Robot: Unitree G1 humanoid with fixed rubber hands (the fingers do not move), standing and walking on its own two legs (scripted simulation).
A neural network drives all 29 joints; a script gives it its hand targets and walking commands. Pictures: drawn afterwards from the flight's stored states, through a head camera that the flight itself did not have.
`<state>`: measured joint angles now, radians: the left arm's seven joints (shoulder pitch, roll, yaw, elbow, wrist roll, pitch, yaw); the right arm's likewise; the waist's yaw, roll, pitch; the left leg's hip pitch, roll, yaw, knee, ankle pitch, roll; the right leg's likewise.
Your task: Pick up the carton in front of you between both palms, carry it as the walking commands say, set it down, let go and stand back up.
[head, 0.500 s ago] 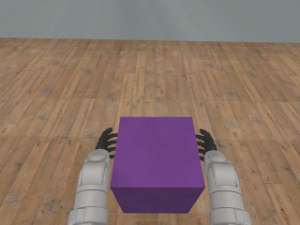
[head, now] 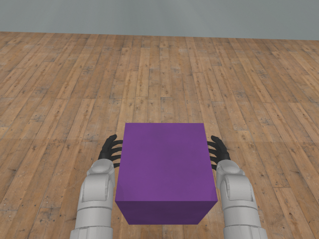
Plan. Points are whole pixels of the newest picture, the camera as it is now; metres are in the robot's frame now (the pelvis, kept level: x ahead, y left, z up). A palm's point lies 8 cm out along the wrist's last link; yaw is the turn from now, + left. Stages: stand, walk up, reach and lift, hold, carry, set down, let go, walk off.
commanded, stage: hold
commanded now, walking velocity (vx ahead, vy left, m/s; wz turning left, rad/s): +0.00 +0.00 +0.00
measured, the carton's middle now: (163, 177) +0.28 +0.01 -0.04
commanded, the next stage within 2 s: set down in 0.90 s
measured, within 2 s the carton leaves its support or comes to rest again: neither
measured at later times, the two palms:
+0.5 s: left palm (104, 164) +0.27 +0.16 +0.03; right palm (224, 175) +0.25 -0.14 +0.04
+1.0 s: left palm (103, 155) +0.30 +0.17 +0.04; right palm (221, 168) +0.27 -0.13 +0.05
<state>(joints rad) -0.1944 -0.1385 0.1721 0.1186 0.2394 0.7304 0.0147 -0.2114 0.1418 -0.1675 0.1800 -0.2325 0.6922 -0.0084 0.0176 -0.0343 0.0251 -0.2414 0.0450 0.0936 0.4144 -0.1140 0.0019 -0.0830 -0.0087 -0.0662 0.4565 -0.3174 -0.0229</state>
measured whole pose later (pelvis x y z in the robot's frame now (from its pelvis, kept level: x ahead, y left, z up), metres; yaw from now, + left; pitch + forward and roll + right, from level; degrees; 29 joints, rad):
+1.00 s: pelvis -0.01 +0.05 +0.00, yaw -6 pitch -8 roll +0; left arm -0.30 -0.16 0.23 0.24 0.30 0.73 0.00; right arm -0.30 0.16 -0.28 0.30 -0.29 0.67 0.03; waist 0.02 -0.06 0.07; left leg -0.11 0.00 0.11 0.36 -0.11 0.04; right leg 0.00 -0.03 0.06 0.41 -0.27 0.00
